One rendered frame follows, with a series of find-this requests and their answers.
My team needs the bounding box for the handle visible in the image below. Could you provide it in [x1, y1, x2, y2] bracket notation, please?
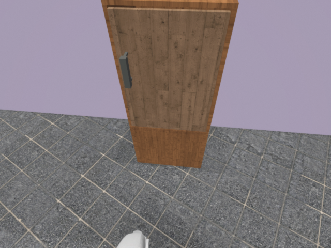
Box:
[119, 52, 132, 88]

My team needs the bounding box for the left robot thigh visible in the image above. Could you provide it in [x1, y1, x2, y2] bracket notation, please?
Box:
[117, 233, 149, 248]

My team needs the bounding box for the cupboard door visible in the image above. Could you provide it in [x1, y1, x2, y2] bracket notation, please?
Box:
[107, 7, 231, 132]

